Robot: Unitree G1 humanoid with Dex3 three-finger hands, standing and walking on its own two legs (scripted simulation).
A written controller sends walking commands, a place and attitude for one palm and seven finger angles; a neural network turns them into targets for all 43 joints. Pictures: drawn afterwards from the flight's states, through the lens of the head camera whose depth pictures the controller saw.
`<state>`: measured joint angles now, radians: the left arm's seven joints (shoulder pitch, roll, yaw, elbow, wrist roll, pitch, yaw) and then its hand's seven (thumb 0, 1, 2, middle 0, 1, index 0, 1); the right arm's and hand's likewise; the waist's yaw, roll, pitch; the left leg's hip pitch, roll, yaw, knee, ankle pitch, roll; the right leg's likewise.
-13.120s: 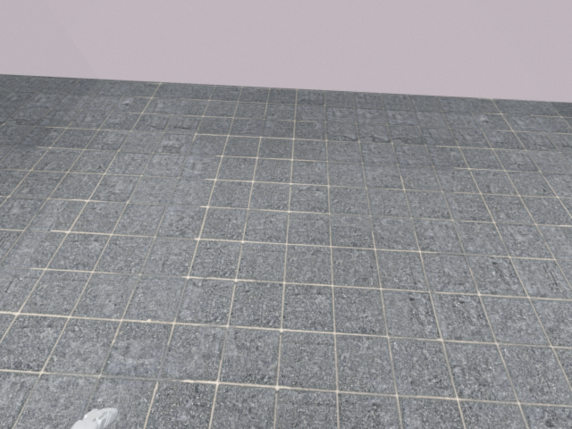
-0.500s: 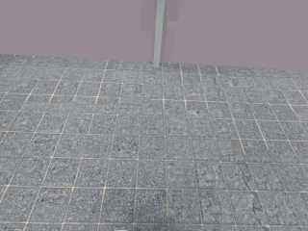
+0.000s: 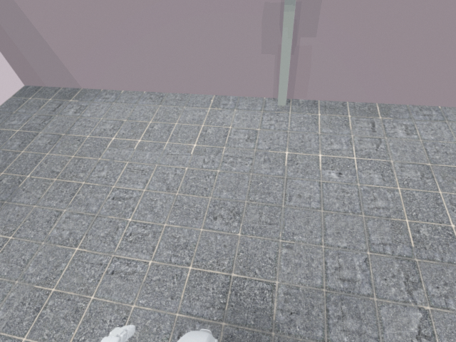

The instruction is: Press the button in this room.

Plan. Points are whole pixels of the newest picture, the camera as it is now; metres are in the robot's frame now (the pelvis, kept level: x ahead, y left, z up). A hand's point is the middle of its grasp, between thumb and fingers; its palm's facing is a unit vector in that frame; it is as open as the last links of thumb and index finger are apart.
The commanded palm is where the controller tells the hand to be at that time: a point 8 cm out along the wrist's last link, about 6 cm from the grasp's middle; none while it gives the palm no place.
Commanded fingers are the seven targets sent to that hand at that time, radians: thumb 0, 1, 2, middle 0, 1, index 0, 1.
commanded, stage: turn or walk to find it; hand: left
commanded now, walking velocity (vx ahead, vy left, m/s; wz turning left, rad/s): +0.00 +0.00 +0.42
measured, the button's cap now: out of the picture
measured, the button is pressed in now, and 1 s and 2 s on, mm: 0 0 0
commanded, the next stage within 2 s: stand and wait in 0.60 s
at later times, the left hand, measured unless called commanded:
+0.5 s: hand out of the picture -0.10 +0.22 -0.19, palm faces +0.32 -0.92 -0.23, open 7.4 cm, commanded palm none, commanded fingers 0.00 0.90 0.90 -0.20 -0.30 -0.20 -0.30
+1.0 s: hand out of the picture -0.03 +0.20 -0.16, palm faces +0.27 -0.93 -0.25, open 7.4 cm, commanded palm none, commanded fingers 0.00 0.90 0.90 -0.20 -0.30 -0.20 -0.30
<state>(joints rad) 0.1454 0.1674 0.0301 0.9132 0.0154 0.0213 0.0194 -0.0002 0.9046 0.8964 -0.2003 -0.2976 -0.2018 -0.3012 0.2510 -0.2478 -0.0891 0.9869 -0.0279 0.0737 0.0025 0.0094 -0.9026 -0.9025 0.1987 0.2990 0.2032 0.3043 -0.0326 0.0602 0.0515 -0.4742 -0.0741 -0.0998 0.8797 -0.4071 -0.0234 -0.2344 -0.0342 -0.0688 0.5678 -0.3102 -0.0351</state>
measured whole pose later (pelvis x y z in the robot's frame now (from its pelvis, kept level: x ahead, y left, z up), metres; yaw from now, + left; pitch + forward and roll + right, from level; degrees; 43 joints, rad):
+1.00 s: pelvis -0.04 +0.01 +0.00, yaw +16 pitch -2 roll +1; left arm 0.19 0.15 0.00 1.03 0.02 0.01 0.01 0.00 0.91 0.90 -0.20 -0.30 -0.20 -0.30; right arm 0.24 -0.20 -0.04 1.07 -0.01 0.02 -0.03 0.01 -0.90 -0.90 0.20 0.30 0.20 0.30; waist -0.01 0.06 0.05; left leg -0.21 -0.01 0.04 0.56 -0.35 0.00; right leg -0.22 -0.02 -0.05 0.55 -0.29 -0.01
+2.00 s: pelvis -0.07 +0.01 +0.00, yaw +9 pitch -2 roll +0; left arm 0.13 0.15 0.03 0.99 0.02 -0.01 0.03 -0.02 0.93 0.90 -0.20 -0.30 -0.21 -0.30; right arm 0.29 -0.19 -0.05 1.08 -0.01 0.06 -0.01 0.01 -0.91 -0.90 0.20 0.30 0.20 0.30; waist -0.03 0.02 0.08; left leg -0.38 0.06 0.06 0.92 -0.48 -0.05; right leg -0.18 -0.11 -0.20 0.53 -0.30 0.01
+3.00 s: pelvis -0.10 -0.03 +0.01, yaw +34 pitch +0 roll +3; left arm 0.24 0.15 0.03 0.96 0.02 -0.01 0.02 0.00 0.92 0.90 -0.20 -0.30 -0.20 -0.30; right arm 0.23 -0.26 -0.08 1.02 -0.03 0.08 0.01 0.01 -0.91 -0.90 0.19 0.30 0.20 0.30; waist 0.00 0.04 0.07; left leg -0.44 0.05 -0.02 1.06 -0.39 -0.08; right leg -0.20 -0.10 -0.24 0.50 -0.30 -0.05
